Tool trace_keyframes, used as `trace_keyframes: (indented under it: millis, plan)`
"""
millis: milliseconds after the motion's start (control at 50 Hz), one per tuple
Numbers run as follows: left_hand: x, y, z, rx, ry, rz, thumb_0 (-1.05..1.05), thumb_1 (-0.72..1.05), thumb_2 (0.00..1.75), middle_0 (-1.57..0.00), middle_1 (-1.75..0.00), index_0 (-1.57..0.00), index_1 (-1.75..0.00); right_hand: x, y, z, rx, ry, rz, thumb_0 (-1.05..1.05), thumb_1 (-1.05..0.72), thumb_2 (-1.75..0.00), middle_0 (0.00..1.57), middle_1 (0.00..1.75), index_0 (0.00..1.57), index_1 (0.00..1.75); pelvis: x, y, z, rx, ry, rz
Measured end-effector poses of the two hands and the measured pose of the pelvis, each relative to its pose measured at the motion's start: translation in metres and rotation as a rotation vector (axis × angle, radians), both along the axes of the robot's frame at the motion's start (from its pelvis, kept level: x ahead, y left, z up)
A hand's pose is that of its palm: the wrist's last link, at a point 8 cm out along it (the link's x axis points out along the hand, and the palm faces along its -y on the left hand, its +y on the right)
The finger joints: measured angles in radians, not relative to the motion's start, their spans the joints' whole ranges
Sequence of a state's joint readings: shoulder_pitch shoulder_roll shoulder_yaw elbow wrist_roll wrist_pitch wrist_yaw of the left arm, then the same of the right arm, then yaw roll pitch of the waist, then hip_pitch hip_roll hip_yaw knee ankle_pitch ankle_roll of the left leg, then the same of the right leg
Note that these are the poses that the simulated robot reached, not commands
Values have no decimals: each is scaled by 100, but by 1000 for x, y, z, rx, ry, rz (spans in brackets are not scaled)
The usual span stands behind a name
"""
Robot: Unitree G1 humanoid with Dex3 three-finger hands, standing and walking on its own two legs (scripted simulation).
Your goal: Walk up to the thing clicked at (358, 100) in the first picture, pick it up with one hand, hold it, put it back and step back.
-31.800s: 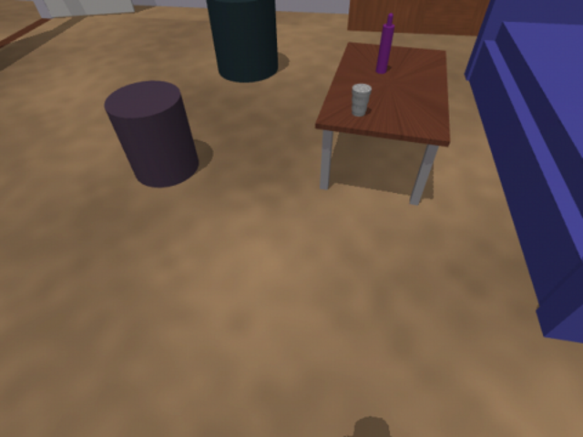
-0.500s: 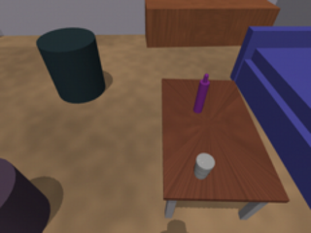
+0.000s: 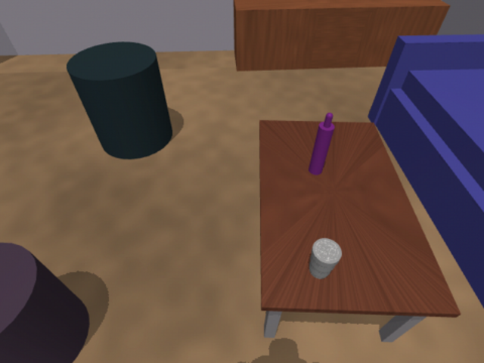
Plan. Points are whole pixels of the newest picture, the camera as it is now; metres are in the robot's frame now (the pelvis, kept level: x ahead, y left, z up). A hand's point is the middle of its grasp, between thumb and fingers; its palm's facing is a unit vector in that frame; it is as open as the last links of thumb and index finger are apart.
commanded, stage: stand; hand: right
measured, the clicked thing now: (322, 260) +0.48 -0.21 -0.32
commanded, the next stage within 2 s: step back in 1.20 s
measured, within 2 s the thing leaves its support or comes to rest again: neither
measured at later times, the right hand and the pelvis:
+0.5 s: hand out of the picture +0.07 -0.25 -0.16, palm faces -0.03 +0.94 -0.34, open 7.4 cm; pelvis +0.01 +0.00 +0.00, yaw +0 degrees
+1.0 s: hand out of the picture +0.06 -0.25 -0.16, palm faces -0.03 +0.94 -0.34, open 7.4 cm; pelvis +0.00 +0.00 +0.00, yaw +1 degrees
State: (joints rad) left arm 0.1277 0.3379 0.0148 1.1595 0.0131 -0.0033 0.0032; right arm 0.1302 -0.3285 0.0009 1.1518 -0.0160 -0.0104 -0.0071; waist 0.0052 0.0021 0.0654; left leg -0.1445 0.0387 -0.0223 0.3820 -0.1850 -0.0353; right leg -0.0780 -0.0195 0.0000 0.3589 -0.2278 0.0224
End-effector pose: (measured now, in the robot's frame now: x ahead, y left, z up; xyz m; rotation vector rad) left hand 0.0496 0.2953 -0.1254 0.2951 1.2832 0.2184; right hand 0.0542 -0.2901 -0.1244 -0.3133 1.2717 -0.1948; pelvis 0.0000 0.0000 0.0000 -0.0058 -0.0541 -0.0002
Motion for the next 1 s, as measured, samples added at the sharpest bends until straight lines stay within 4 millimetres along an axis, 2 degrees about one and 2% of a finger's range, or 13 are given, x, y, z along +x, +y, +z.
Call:
trace_keyframes:
  millis: [220,560,740,1000]
  plan:
    - [11,-3,0,-7,-18,-8,0,90,90,-20,-30,-20,-30,11,-4,4,-9,-14,5,1,-90,-89,20,30,20,30,4,-1,1,0,6,2]
    - [22,-2,4,1,-37,-13,0,90,90,-20,-30,-20,-30,16,-6,4,-9,-15,6,1,-90,-89,20,30,20,30,7,-1,1,0,9,4]
    - [20,0,5,3,-47,-15,0,90,90,-20,-30,-20,-30,16,-5,5,-8,-28,7,1,-90,-89,20,30,20,30,5,0,1,1,4,6]
    - [8,2,4,2,-25,-9,0,90,90,-20,-30,-20,-30,6,-6,5,-7,-7,3,1,-90,-89,20,30,20,30,1,0,2,0,6,10]
